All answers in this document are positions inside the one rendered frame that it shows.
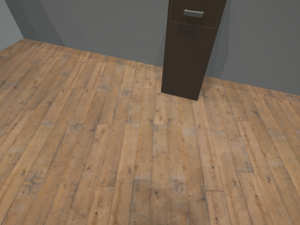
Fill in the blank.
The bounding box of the handle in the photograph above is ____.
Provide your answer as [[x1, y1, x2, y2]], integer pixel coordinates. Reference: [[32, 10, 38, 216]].
[[183, 9, 203, 18]]

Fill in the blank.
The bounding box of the cabinet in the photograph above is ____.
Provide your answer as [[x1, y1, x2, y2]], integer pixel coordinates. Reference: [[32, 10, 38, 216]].
[[161, 0, 227, 101]]

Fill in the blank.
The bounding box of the drawer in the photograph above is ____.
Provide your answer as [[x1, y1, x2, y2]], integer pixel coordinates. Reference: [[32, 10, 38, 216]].
[[170, 0, 223, 28]]

